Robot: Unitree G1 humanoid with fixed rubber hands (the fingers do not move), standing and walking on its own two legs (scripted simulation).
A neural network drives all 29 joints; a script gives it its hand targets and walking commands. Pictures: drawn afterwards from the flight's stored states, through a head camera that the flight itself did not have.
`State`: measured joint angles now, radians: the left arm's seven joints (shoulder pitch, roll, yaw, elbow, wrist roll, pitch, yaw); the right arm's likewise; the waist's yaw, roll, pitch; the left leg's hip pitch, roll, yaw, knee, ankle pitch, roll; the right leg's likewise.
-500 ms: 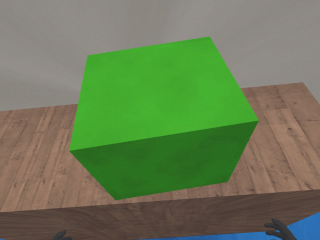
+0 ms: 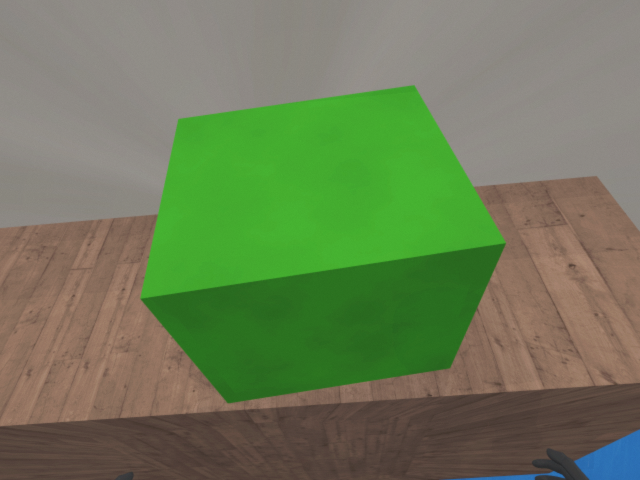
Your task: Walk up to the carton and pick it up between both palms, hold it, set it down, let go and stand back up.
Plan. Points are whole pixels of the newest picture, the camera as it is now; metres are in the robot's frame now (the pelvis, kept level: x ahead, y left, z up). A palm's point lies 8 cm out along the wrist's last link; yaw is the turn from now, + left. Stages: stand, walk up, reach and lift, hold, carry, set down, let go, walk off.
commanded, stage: stand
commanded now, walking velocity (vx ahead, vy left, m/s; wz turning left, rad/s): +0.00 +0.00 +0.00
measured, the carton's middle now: (318, 248) +0.40 +0.01 +0.07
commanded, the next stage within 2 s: none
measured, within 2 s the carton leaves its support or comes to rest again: neither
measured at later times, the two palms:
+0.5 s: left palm out of the picture +0.10 +0.30 -0.09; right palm out of the picture +0.09 -0.30 -0.11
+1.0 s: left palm out of the picture +0.08 +0.30 -0.09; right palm out of the picture +0.07 -0.30 -0.11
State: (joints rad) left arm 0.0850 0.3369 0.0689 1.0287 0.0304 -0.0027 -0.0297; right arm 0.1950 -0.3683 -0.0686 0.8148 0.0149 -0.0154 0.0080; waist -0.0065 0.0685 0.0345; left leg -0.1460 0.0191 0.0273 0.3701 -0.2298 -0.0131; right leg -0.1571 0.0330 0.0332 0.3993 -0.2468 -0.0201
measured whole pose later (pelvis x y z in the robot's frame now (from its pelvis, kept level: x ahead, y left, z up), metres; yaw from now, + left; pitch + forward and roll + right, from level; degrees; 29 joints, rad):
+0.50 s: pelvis +0.00 +0.00 +0.00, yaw +0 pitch +0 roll +1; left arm 0.09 0.33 0.07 1.04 0.03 0.00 -0.03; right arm 0.20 -0.37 -0.07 0.84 0.01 -0.02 0.01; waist -0.01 0.06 0.03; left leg -0.14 0.02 0.03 0.36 -0.22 -0.01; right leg -0.15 0.03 0.03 0.40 -0.24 -0.02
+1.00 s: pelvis -0.02 +0.00 +0.00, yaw +0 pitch -2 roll +1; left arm 0.09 0.33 0.07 1.06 0.03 0.00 -0.03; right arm 0.21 -0.37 -0.07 0.87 0.01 -0.02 0.01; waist -0.01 0.05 0.03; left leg -0.13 0.02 0.03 0.35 -0.20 -0.02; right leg -0.15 0.03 0.03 0.40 -0.22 -0.02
